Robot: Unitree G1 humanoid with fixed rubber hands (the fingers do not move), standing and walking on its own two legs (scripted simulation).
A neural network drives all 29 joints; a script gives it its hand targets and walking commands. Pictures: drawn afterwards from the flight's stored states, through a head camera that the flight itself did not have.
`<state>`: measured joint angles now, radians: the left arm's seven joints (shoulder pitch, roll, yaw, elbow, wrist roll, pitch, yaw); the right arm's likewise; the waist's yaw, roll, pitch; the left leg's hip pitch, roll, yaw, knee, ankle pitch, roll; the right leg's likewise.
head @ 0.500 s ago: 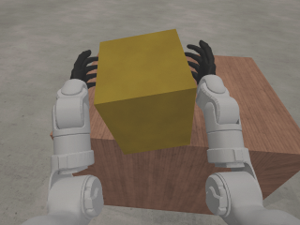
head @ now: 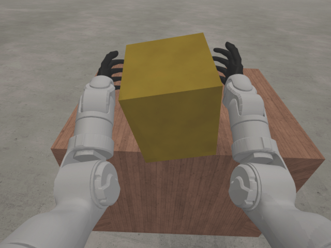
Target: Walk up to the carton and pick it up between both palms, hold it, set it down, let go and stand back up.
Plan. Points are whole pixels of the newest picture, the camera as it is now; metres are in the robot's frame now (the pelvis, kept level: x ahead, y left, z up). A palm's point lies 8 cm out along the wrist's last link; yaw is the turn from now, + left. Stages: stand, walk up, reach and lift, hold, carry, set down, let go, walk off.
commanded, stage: hold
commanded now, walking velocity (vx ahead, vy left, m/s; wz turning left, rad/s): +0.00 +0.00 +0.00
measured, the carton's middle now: (172, 101) +0.44 -0.03 +0.17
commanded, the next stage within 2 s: set down in 1.82 s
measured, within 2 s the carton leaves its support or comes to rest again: neither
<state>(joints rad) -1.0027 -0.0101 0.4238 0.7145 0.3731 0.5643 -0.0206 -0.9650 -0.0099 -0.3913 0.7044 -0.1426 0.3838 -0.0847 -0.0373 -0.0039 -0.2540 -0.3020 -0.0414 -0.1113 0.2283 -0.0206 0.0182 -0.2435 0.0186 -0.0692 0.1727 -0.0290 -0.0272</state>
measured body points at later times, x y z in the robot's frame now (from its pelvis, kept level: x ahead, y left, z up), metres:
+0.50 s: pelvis +0.01 +0.01 -0.01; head -0.03 +0.02 +0.44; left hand +0.45 +0.14 +0.24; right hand +0.44 -0.16 +0.27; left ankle +0.05 +0.11 -0.75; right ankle +0.03 -0.11 -0.75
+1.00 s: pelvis +0.05 +0.00 +0.00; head +0.02 +0.00 +0.45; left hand +0.48 +0.15 +0.22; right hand +0.48 -0.14 +0.24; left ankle +0.05 +0.11 -0.75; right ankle +0.03 -0.11 -0.75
